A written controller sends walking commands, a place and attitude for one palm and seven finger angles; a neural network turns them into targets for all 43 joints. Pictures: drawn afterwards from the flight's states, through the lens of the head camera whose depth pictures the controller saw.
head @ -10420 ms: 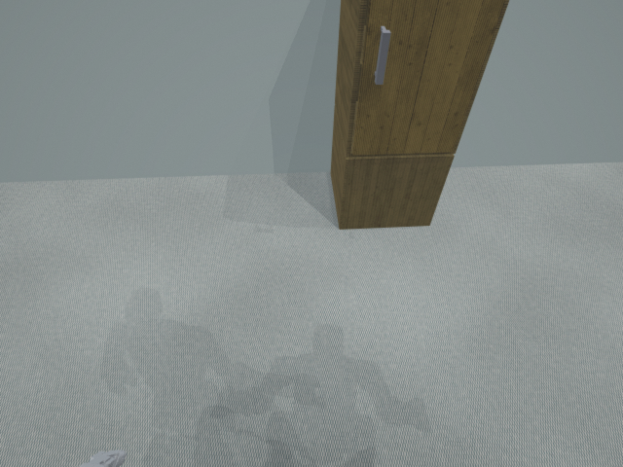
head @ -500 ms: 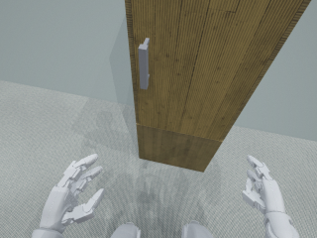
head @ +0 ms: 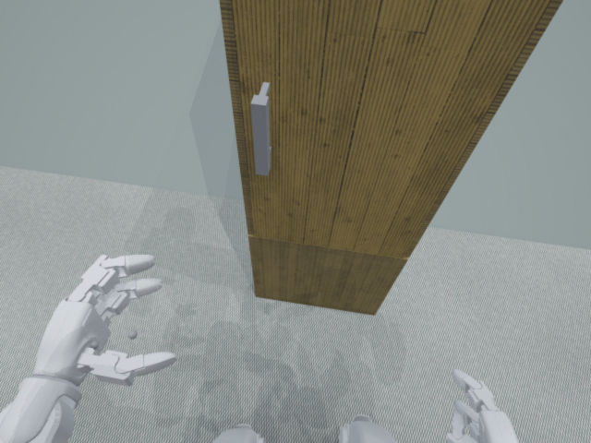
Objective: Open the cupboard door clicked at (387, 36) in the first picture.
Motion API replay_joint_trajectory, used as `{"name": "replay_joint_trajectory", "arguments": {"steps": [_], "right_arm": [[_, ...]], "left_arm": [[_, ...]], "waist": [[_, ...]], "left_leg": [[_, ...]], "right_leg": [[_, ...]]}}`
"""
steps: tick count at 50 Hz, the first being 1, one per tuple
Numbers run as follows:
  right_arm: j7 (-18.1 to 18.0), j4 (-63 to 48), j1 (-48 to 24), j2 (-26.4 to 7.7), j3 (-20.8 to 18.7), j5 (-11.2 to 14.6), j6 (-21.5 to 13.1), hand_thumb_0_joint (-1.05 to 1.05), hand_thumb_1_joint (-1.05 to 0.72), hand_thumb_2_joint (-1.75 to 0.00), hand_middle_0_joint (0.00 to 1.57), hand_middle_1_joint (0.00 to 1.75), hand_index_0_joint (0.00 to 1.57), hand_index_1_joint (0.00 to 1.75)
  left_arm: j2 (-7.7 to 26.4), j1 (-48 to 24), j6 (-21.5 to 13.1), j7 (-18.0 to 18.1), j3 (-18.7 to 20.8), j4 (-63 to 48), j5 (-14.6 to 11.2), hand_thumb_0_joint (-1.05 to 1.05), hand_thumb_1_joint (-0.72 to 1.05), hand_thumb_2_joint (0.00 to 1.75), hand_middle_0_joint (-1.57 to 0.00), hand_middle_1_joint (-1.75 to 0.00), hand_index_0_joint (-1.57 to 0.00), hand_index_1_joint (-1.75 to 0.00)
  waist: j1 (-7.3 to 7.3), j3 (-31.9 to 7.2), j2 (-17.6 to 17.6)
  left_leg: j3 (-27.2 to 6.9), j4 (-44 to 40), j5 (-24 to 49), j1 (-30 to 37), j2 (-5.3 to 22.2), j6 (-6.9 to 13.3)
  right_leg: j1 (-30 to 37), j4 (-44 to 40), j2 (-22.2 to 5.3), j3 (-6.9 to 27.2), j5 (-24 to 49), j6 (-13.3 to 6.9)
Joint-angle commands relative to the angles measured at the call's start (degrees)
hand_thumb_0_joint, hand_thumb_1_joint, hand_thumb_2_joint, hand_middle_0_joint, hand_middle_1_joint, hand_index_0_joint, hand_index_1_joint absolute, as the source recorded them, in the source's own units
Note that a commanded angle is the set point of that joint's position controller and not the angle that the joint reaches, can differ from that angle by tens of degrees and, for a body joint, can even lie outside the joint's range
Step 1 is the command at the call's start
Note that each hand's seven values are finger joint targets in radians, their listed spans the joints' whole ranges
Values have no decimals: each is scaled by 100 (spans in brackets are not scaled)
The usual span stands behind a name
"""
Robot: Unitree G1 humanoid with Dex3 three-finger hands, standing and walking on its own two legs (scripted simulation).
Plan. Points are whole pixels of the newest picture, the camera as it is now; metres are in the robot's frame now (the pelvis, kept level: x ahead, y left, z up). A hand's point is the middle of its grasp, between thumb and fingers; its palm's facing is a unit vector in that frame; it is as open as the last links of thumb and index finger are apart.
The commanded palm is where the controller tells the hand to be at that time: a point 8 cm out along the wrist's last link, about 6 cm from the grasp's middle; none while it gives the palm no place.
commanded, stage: raise the hand with hooked fingers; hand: left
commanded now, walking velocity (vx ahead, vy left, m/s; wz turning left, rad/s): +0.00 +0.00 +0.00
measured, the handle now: (264, 130) +0.57 +0.08 +0.08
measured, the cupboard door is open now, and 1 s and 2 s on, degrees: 0 0 0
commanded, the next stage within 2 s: move the hooked fingers beside the handle in 1.12 s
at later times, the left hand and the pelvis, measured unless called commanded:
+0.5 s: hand (90, 278) +0.28 +0.25 +0.09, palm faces -0.05 -1.00 -0.06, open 13.9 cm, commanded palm +0.26 +0.30 +0.10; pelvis +0.01 -0.01 +0.02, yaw +0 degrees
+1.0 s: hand (88, 264) +0.30 +0.26 +0.10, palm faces -0.07 -1.00 -0.04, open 14.0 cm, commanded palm +0.27 +0.30 +0.10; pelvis +0.01 -0.01 +0.03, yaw -1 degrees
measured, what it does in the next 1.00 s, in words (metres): stands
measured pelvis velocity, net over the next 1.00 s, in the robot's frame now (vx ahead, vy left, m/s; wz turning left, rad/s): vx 0.01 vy -0.01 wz -0.01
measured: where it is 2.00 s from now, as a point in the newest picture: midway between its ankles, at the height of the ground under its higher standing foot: outside the picture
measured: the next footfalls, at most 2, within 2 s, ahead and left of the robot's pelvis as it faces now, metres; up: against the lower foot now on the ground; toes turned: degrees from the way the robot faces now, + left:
none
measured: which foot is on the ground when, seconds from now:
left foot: down 0.00-1.00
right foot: down 0.00-1.00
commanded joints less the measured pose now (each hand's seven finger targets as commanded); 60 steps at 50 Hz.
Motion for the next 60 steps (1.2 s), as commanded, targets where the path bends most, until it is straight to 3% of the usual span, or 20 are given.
{"name": "replay_joint_trajectory", "arguments": {"steps": [1,9,11,17,19,21,24,30,33,39,41,44,47,49,60], "right_arm": [[-100,-951,-339,-772,-332,34,-414,0,-90,-90,20,30,20,30],[-143,-858,-310,-861,-258,24,-363,0,-90,-90,20,30,20,30],[-152,-850,-283,-853,-253,30,-343,0,-90,-90,20,30,20,30],[-203,-789,-327,-877,-200,33,-302,0,-90,-90,20,30,20,30],[-209,-760,-328,-898,-174,21,-297,0,-90,-90,20,30,20,30],[-215,-737,-296,-892,-183,24,-285,0,-90,-90,20,30,20,30],[-225,-724,-297,-933,-172,21,-246,0,-90,-90,20,30,20,30],[-253,-690,-244,-955,-162,26,-180,0,-90,-90,20,30,20,30],[-236,-708,-209,-958,-197,50,-181,0,-90,-90,20,30,20,30],[-151,-812,-151,-1006,-228,12,-160,0,-90,-90,20,30,20,30],[-154,-813,-145,-976,-230,24,-146,0,-90,-90,20,30,20,30],[-171,-800,-171,-977,-209,11,-151,0,-90,-90,20,30,20,30],[-196,-778,-122,-961,-225,21,-166,0,-90,-90,20,30,20,30],[-202,-764,-134,-975,-202,11,-164,0,-90,-90,20,30,20,30],[-217,-750,-192,-969,-169,26,-178,0,-90,-90,20,30,20,30]], "left_arm": [[1061,-596,-380,-148,651,-1102,-228,0,-27,40,-28,-105,-28,-105],[1406,-1331,-182,-430,929,-551,-376,0,-45,32,-30,-117,-30,-117],[1482,-1445,-107,-538,1035,-398,-412,0,-50,30,-30,-120,-30,-120],[1760,-2097,36,-897,1265,96,-544,0,-50,30,-30,-120,-30,-120],[1874,-2376,71,-987,1305,260,-547,0,-50,30,-30,-120,-30,-120],[1981,-2505,85,-1058,1422,428,-561,0,-50,30,-30,-120,-30,-120],[2192,-2692,132,-1190,1608,820,-617,0,-50,30,-30,-120,-30,-120],[2508,-3349,131,-1424,1782,1133,-656,0,-50,30,-30,-120,-30,-120],[2282,-3137,139,-1541,1646,1406,-688,0,-50,30,-30,-120,-30,-120],[2563,-3081,108,-1477,1853,1275,-662,0,-50,30,-30,-120,-30,-120],[2479,-3106,52,-1437,1846,1248,-686,0,-50,30,-30,-120,-30,-120],[2515,-3318,-33,-1370,1803,1093,-660,0,-50,30,-30,-120,-30,-120],[2454,-3207,-57,-1358,1787,1134,-630,0,-50,30,-30,-120,-30,-120],[2467,-3254,-26,-1373,1745,1221,-606,0,-50,30,-30,-120,-30,-120],[2421,-3409,20,-1491,1692,1411,-665,0,-50,30,-30,-120,-30,-120]], "waist": [[125,-1253,470],[65,-964,520],[82,-1152,477],[63,-1169,346],[72,-1082,585],[76,-1227,385],[102,-1111,218],[99,-1275,387],[118,-1232,325],[177,-1214,351],[163,-1266,283],[143,-1133,605],[116,-1268,455],[118,-1100,601],[92,-1091,333]], "left_leg": [[-485,-1265,2014,588,-72,-238],[-489,-1387,2268,775,-72,-238],[-460,-1419,2449,908,-63,-235],[-403,-1483,2430,939,-87,-194],[-392,-1507,2472,1017,-92,-198],[-407,-1565,2485,1080,-83,-193],[-374,-1588,2422,943,-103,-174],[-324,-1685,2382,1028,-121,-149],[-300,-1727,2342,1012,-125,-145],[-317,-1751,2464,1052,-130,-148],[-298,-1795,2365,1016,-129,-150],[-306,-1806,2253,1055,-133,-161],[-306,-1822,2292,1118,-119,-150],[-321,-1823,2279,1117,-115,-163],[-362,-1844,2067,1063,-122,-170]], "right_leg": [[1368,-630,325,116,747,-192],[1588,-801,381,127,1142,-211],[1730,-858,371,143,1325,-184],[2014,-1042,366,230,1554,-183],[1978,-1060,388,240,1570,-216],[2062,-1111,375,233,1583,-192],[2196,-1190,383,296,1589,-211],[2378,-1310,349,400,1583,-217],[2326,-1362,330,412,1534,-200],[2294,-1307,387,379,1570,-238],[2371,-1336,366,392,1515,-211],[2256,-1335,388,399,1368,-248],[2289,-1362,371,392,1440,-202],[2196,-1342,398,370,1403,-240],[2152,-1377,390,363,1239,-222]]}}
